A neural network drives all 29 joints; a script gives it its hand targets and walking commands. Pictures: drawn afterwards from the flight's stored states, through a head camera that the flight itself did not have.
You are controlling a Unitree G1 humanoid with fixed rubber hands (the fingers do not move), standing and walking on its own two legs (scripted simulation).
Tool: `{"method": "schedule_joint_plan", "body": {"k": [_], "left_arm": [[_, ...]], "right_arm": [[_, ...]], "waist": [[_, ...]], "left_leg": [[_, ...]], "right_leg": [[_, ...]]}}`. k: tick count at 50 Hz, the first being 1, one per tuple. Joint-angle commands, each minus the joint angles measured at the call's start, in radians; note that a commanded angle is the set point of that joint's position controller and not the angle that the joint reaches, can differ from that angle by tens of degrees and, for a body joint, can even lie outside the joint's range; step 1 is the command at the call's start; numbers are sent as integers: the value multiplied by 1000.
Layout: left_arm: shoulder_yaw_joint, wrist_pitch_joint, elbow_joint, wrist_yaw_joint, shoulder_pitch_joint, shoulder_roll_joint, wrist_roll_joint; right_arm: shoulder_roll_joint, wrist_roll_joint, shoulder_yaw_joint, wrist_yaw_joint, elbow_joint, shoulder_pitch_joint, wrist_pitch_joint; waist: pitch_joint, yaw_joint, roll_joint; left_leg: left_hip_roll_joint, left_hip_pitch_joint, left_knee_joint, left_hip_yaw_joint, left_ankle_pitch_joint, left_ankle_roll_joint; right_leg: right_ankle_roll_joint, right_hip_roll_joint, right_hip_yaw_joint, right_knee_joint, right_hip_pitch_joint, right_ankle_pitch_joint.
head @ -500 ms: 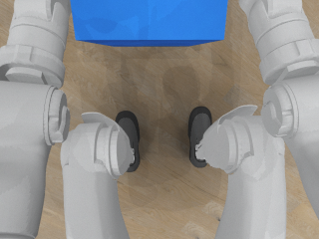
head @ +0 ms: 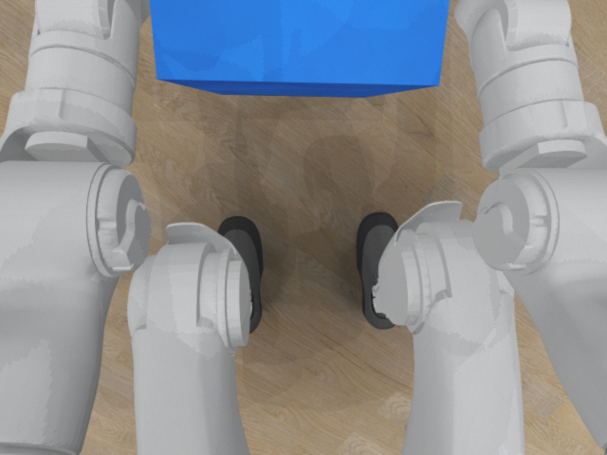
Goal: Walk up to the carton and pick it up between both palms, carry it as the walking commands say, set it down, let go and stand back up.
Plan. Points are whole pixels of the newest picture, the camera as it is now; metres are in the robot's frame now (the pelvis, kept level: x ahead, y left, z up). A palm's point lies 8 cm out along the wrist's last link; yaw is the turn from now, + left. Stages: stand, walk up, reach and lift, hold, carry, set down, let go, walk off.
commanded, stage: reach and lift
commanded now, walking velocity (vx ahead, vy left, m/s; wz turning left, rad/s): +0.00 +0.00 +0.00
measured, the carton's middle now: out of the picture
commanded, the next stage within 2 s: none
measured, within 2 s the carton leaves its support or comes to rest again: leaves its support in 0.42 s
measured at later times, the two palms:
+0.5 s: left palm out of the picture +0.57 +0.14 -0.14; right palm out of the picture +0.55 -0.17 -0.13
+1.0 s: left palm out of the picture +0.56 +0.14 -0.07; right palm out of the picture +0.55 -0.16 -0.06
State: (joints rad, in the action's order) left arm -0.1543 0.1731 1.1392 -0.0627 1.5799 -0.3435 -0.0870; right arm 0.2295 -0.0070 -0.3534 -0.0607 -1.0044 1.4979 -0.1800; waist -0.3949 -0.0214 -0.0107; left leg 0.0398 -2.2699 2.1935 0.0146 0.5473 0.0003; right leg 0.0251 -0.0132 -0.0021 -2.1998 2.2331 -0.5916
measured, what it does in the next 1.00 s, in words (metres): rises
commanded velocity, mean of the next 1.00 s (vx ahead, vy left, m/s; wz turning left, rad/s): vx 0.00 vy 0.00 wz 0.00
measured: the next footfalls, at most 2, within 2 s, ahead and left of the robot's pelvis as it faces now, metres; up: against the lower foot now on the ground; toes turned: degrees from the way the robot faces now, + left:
none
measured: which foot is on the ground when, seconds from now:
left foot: down 0.00-1.00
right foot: down 0.00-1.00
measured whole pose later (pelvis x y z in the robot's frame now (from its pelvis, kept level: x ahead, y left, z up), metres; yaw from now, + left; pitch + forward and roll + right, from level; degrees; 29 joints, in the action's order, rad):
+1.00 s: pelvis +0.01 -0.01 +0.05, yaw +0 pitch +44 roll -1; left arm -0.35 0.36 0.81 -0.06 1.35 -0.18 0.13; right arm 0.09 -0.12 -0.46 -0.10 -0.71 1.29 -0.36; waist -0.10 -0.03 0.01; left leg 0.04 -2.23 2.00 0.02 0.55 0.01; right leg 0.03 -0.05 -0.02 -2.01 2.21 -0.58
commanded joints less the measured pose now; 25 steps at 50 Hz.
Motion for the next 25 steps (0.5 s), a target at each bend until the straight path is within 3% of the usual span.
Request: {"method": "schedule_joint_plan", "body": {"k": [1, 12, 15, 20, 25], "left_arm": [[217, 31, -171, 278, 461, 985, -42], [261, 61, -256, 300, 462, 1062, -60], [292, 67, -326, 290, 479, 1091, -74], [321, 71, -423, 260, 495, 1110, -73], [324, 75, -456, 228, 487, 1112, -50]], "right_arm": [[-874, 44, 282, 261, 112, 480, -37], [-960, 99, 342, 271, 188, 500, -61], [-991, 130, 379, 270, 245, 525, -66], [-1025, 165, 435, 263, 343, 575, -71], [-1035, 167, 482, 244, 400, 609, -73]], "waist": [[1074, -73, -46], [1245, -58, -42], [1394, -54, -49], [1585, -20, -56], [1654, 4, -37]], "left_leg": [[78, 540, -150, -53, -181, -6], [76, 607, -138, -60, -264, -7], [79, 690, -136, -60, -339, -6], [87, 795, -143, -63, -453, -5], [94, 832, -177, -62, -473, -6]], "right_leg": [[-22, -97, 71, 169, -473, 230], [-20, -101, 84, 157, -503, 309], [-17, -106, 90, 153, -535, 374], [-9, -117, 88, 158, -570, 459], [4, -125, 90, 188, -588, 462]]}}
